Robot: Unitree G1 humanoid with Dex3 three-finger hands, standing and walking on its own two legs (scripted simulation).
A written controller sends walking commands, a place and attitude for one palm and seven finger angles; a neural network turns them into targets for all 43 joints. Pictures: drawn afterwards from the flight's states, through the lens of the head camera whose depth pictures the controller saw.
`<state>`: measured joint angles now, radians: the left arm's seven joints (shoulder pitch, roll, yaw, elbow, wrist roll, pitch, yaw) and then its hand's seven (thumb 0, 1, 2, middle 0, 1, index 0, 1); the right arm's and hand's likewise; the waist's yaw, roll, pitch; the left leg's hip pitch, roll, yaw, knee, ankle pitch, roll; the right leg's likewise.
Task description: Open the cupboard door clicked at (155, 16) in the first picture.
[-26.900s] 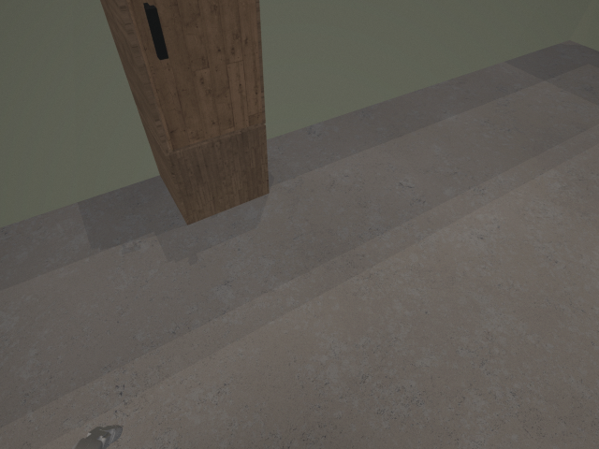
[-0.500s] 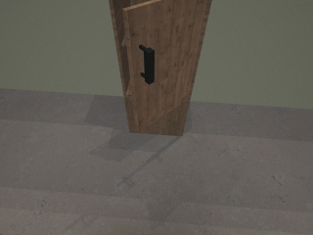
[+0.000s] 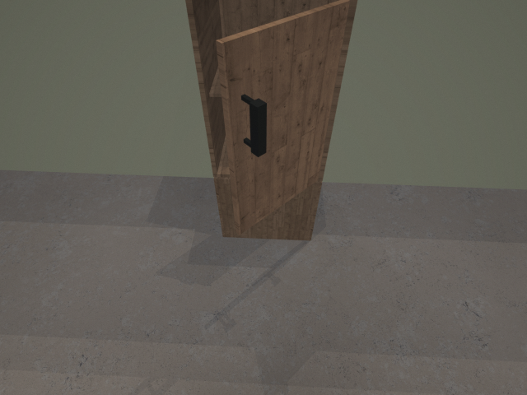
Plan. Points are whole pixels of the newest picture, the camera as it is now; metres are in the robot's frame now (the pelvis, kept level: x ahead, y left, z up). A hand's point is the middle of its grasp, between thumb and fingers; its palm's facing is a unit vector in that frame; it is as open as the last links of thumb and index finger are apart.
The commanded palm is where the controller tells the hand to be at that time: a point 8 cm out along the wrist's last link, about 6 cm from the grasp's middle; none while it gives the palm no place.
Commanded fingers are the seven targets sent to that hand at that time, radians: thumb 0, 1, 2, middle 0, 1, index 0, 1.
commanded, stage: let the arm hang, fingers relaxed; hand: left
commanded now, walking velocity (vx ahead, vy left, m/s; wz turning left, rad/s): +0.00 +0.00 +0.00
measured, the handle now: (252, 125) +0.65 +0.06 +0.06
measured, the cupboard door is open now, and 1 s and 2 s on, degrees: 45 45 45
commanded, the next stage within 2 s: look to check the result in 0.24 s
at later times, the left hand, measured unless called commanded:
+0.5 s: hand out of the picture +0.01 +0.17 -0.18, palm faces +0.03 -0.98 -0.19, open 7.4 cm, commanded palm none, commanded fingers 0.00 0.90 0.90 -0.20 -0.30 -0.20 -0.30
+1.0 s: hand out of the picture +0.05 +0.19 -0.17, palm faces +0.01 -0.97 -0.23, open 7.4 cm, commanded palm none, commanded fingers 0.00 0.90 0.90 -0.20 -0.30 -0.20 -0.30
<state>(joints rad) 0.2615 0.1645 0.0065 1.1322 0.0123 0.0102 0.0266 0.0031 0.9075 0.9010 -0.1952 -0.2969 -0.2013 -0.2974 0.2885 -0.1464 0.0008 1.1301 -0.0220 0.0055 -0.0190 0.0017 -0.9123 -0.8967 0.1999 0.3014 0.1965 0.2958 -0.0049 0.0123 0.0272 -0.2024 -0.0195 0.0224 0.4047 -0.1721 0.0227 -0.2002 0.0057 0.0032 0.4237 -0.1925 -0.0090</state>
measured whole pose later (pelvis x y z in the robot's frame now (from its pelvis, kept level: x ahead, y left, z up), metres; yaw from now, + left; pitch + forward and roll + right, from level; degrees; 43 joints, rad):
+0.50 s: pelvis +0.01 +0.00 +0.00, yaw +0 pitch -1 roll +0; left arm 0.27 0.15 0.01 1.15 0.01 0.00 0.03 0.00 0.91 0.90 -0.20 -0.30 -0.20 -0.30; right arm 0.27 -0.15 -0.01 1.14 -0.02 0.00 -0.03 0.00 -0.91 -0.90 0.20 0.30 0.20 0.30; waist -0.01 0.00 0.05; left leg -0.19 -0.02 0.02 0.41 -0.19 0.02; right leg -0.19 0.01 0.00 0.42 -0.21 -0.01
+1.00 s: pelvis +0.03 -0.01 +0.00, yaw +0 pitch -1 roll +0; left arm 0.21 0.19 0.01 1.13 0.01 -0.01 0.03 0.00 0.91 0.90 -0.20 -0.30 -0.20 -0.30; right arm 0.21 -0.19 -0.01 1.14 -0.02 -0.01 -0.02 0.00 -0.91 -0.90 0.20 0.30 0.20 0.30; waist 0.00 0.00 0.05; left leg -0.16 -0.01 0.02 0.38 -0.20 0.01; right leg -0.16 0.02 0.00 0.39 -0.21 -0.02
